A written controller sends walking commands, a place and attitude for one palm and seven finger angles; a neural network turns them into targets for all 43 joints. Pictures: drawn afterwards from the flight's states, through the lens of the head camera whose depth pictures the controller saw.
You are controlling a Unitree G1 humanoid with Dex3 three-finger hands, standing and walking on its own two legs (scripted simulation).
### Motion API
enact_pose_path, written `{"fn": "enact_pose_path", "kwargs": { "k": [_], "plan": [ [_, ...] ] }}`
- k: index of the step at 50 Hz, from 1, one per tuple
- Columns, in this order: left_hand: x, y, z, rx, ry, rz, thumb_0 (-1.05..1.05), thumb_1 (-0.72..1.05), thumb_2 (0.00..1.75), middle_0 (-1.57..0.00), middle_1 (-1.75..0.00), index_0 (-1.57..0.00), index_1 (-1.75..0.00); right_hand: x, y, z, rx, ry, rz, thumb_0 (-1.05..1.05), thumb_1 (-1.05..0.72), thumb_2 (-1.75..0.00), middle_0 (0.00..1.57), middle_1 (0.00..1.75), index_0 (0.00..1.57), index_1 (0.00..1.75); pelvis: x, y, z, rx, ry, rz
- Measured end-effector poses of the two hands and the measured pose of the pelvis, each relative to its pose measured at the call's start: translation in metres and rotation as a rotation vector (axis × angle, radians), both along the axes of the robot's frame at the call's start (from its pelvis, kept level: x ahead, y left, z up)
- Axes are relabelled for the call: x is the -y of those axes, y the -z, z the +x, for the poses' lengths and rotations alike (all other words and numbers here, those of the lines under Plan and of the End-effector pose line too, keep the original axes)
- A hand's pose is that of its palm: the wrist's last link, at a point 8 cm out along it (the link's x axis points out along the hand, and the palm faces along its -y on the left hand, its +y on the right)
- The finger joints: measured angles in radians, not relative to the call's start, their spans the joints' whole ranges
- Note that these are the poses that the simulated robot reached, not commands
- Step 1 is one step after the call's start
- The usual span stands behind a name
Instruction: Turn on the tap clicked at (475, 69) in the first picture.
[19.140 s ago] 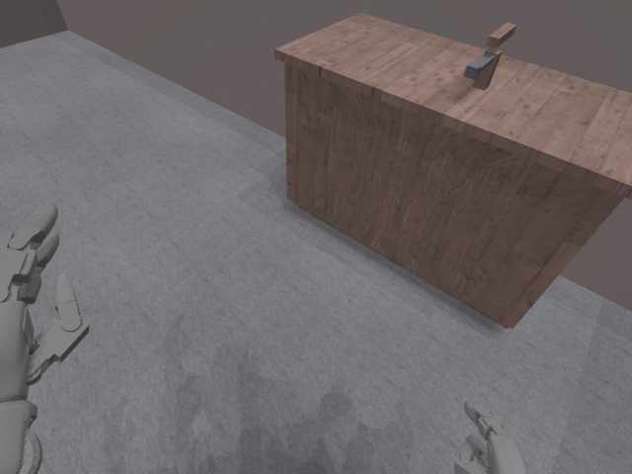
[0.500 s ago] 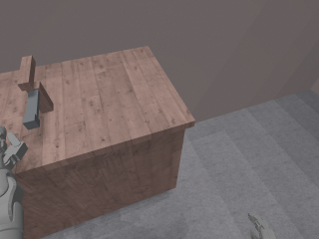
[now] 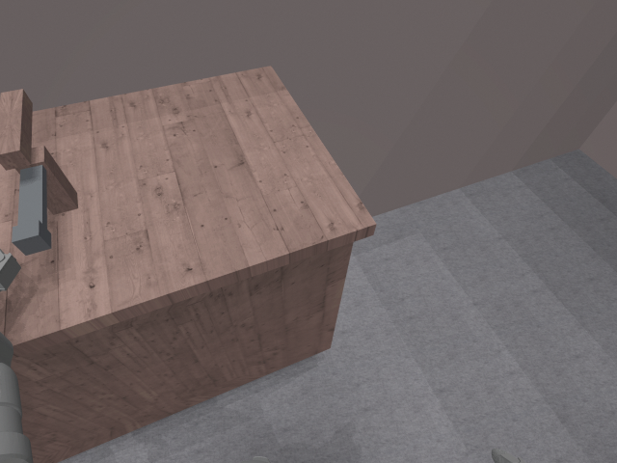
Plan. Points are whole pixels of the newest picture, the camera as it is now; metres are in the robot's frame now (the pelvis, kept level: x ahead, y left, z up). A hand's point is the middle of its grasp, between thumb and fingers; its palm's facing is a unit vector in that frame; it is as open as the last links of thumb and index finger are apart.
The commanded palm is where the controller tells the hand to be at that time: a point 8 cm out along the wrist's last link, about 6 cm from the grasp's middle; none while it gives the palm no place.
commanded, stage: reach beside the lever's end, fingers flat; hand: left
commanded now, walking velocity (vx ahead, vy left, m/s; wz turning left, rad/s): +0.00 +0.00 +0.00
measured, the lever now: (32, 237) +0.35 +0.35 +0.10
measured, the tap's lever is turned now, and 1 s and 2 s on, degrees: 0 2 26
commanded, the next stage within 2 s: push the lever round in 0.26 s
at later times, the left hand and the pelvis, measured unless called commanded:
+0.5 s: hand (12, 272) +0.31 +0.37 +0.08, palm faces +0.63 -0.77 -0.10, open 7.8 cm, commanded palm +0.26 +0.39 +0.09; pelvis -0.01 +0.01 +0.00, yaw +1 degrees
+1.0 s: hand (35, 263) +0.32 +0.34 +0.08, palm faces +0.63 -0.77 -0.10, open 7.7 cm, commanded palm +0.27 +0.37 +0.09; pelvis +0.00 -0.01 +0.00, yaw +0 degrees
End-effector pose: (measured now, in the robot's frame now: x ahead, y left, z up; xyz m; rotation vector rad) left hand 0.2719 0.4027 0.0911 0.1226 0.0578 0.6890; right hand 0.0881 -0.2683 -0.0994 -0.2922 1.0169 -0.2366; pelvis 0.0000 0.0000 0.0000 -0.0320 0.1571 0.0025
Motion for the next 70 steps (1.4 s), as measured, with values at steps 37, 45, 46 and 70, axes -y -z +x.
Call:
{"fn": "enact_pose_path", "kwargs": {
  "k": [37, 45, 46, 70],
  "plan": [
    [0.024, -0.001, -0.002, 0.025, 0.02, -0.019, 0.01, 0.9, 0.9, -0.15, -0.15, -0.15, -0.15, -0.016, -0.005, 0.025, 0.082, -0.041, 0.027, 0.01, -0.9, -0.9, 0.2, 0.3, 0.2, 0.3, -0.002, -0.001, -0.005, 0.02, -0.006, 0.0],
    [0.028, 0.0, -0.003, 0.023, 0.003, -0.013, 0.01, 0.91, 0.9, -0.15, -0.15, -0.15, -0.15, -0.006, -0.001, 0.012, 0.043, -0.015, 0.028, 0.01, -0.9, -0.9, 0.2, 0.3, 0.2, 0.3, 0.004, -0.001, -0.003, 0.02, -0.001, 0.003],
    [0.029, 0.0, -0.003, 0.025, 0.003, -0.014, 0.01, 0.91, 0.9, -0.15, -0.15, -0.15, -0.15, -0.005, 0.0, 0.011, 0.04, -0.012, 0.027, 0.01, -0.9, -0.9, 0.2, 0.3, 0.2, 0.3, 0.004, -0.001, -0.003, 0.02, -0.001, 0.004],
    [0.061, 0.002, 0.007, 0.053, -0.044, -0.028, 0.01, 0.93, 0.91, -0.15, -0.15, -0.15, -0.15, -0.011, 0.001, 0.03, 0.078, -0.052, 0.049, 0.01, -0.9, -0.9, 0.2, 0.3, 0.2, 0.3, 0.007, 0.001, -0.005, 0.026, -0.015, 0.007]
  ]
}}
